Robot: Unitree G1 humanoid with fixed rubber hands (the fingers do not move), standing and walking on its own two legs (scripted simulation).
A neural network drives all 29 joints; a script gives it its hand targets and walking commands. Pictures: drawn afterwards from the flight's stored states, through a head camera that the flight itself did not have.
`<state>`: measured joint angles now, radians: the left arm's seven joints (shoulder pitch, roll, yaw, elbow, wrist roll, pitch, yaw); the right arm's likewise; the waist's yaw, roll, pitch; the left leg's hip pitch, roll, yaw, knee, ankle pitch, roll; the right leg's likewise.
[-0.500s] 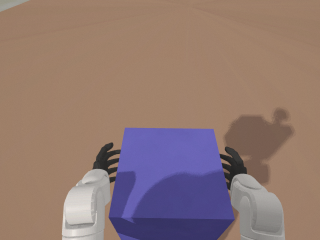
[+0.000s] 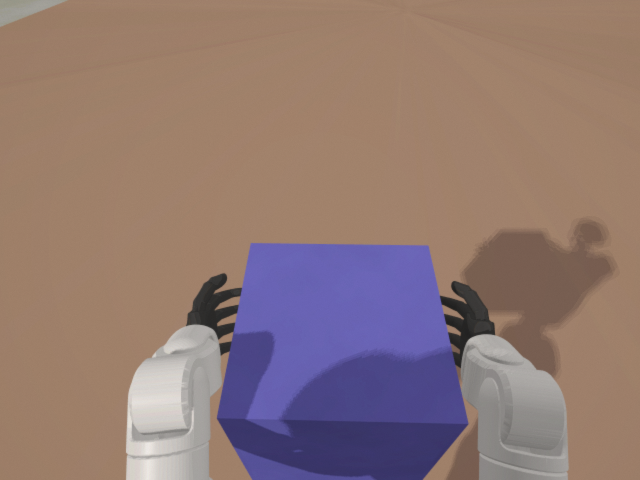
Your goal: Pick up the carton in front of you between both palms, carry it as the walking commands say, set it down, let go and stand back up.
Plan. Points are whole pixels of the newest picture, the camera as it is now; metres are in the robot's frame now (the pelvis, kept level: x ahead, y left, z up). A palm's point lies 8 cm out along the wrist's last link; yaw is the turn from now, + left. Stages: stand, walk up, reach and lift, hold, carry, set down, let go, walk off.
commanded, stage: carry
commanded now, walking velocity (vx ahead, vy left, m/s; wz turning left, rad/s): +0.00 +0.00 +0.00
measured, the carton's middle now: (336, 371) +0.27 +0.00 +0.02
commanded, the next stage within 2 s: none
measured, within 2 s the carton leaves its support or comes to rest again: neither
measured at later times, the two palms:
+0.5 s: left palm (227, 295) +0.33 +0.14 +0.09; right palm (475, 316) +0.31 -0.16 +0.09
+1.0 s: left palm (220, 345) +0.27 +0.14 +0.07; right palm (484, 369) +0.25 -0.16 +0.07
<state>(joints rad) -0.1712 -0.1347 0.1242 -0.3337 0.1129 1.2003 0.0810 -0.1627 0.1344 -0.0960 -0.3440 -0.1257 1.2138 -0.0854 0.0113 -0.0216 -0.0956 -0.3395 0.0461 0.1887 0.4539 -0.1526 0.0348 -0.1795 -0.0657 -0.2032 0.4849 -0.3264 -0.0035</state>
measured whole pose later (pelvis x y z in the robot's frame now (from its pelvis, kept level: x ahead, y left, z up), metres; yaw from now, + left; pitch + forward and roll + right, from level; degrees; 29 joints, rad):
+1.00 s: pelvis +0.01 +0.00 +0.00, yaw -2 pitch +1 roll +0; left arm -0.13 -0.13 0.10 -0.21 0.15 1.15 0.07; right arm -0.12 0.13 -0.10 -0.21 -0.14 1.16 -0.07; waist 0.00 -0.01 -0.13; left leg -0.33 0.07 0.18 0.53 -0.21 0.02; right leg -0.16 -0.06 -0.19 0.52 -0.37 0.00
